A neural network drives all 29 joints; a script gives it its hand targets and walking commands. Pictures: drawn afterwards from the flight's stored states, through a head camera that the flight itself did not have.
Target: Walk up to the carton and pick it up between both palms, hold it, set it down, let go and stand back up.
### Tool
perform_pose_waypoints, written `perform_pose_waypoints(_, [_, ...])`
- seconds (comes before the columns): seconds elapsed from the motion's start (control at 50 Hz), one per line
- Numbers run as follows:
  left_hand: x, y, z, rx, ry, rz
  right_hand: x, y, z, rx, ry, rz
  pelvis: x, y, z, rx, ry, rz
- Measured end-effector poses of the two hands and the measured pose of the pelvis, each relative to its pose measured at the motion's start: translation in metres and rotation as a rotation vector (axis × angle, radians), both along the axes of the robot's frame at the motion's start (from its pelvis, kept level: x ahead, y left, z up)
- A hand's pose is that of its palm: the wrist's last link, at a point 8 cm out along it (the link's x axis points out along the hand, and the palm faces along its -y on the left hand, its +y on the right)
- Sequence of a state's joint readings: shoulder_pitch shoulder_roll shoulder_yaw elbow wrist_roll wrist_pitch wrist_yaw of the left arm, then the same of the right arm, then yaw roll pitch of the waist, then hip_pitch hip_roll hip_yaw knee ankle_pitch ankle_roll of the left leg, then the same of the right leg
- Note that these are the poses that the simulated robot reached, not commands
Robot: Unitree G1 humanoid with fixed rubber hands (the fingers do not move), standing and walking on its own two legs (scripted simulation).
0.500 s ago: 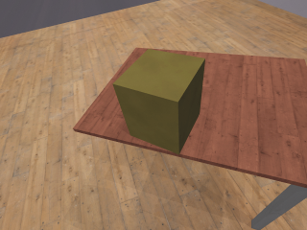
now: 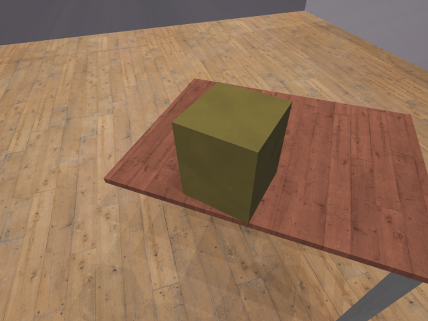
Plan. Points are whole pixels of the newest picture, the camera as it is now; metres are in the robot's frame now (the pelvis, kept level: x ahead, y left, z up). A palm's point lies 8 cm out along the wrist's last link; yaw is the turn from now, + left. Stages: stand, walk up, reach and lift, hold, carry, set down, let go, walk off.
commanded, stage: walk up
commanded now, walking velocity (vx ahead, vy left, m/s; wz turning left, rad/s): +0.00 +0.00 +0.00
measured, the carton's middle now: (232, 151) +0.55 +0.00 +0.01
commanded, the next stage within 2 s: none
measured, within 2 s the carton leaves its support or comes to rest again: neither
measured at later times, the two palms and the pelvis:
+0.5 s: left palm out of the picture -0.06 +0.25 -0.14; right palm out of the picture +0.00 -0.20 -0.15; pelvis -0.01 +0.04 +0.00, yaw +1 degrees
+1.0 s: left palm out of the picture -0.03 +0.29 -0.14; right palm out of the picture -0.02 -0.12 -0.16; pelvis +0.00 +0.09 +0.00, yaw +0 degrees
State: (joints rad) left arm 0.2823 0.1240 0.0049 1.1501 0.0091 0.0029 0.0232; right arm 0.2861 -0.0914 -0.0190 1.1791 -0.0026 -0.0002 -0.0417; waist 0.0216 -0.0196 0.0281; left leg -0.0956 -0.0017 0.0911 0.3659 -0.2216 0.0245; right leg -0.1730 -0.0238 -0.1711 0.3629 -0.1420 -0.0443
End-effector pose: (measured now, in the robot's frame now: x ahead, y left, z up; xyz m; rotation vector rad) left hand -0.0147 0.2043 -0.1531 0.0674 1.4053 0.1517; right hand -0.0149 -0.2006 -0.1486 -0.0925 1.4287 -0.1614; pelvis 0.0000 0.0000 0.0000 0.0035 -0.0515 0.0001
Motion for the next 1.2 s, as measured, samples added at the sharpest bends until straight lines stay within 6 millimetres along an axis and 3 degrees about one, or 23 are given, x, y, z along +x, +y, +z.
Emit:
perform_pose_waypoints(0.16, [-0.026, -0.001, 0.004, 0.007, 0.076, 0.002, -0.023, 0.021, -0.005, 0.06, 0.047, -0.011, -0.002, 0.004, 0.001, 0.003, 0.01, -0.003])
perform_pose_waypoints(0.32, [-0.035, -0.008, 0.003, 0.002, 0.096, 0.018, -0.029, 0.019, -0.007, 0.055, 0.076, -0.002, -0.002, 0.005, -0.002, 0.001, 0.025, 0.001])
perform_pose_waypoints(0.4, [-0.037, 0.012, 0.008, 0.063, 0.066, 0.076, -0.02, 0.005, -0.007, 0.016, 0.108, 0.062, -0.009, 0.016, -0.002, 0.018, 0.042, 0.019])
perform_pose_waypoints(0.5, [-0.042, 0.05, 0.011, 0.114, 0.081, 0.087, 0.014, 0.001, -0.005, -0.038, 0.002, 0.075, -0.015, 0.038, -0.003, 0.02, 0.064, 0.025])
perform_pose_waypoints(0.58, [-0.037, 0.076, -0.005, 0.088, 0.082, 0.055, 0.036, 0.021, -0.005, -0.076, -0.107, 0.052, -0.016, 0.06, -0.013, -0.02, 0.062, 0.017])
perform_pose_waypoints(0.62, [-0.031, 0.087, -0.014, 0.061, 0.066, 0.039, 0.036, 0.037, -0.002, -0.087, -0.123, 0.057, -0.017, 0.069, -0.015, -0.012, 0.049, 0.015])
perform_pose_waypoints(0.7, [-0.018, 0.096, -0.011, 0.019, 0.036, 0.039, 0.025, 0.064, 0.011, -0.081, -0.102, 0.05, -0.012, 0.079, -0.005, -0.03, 0.05, 0.025])
perform_pose_waypoints(0.78, [-0.012, 0.096, -0.007, 0.0, 0.025, 0.036, 0.016, 0.073, 0.013, -0.061, -0.074, 0.054, -0.008, 0.085, -0.001, -0.016, 0.061, 0.006])
perform_pose_waypoints(1.0, [-0.012, 0.084, 0.009, 0.038, 0.042, -0.002, -0.001, 0.084, -0.009, 0.025, -0.027, -0.015, -0.005, 0.087, -0.001, -0.001, 0.027, 0.003])
perform_pose_waypoints(1.14, [-0.012, 0.074, 0.005, 0.022, 0.031, -0.009, -0.01, 0.081, -0.006, 0.029, -0.003, -0.017, -0.007, 0.08, 0.0, -0.003, 0.008, 0.003])
perform_pose_waypoints(1.2, [-0.014, 0.074, 0.002, 0.008, 0.058, -0.019, -0.018, 0.071, -0.001, 0.003, 0.002, -0.044, -0.006, 0.073, 0.0, -0.01, 0.024, 0.001])
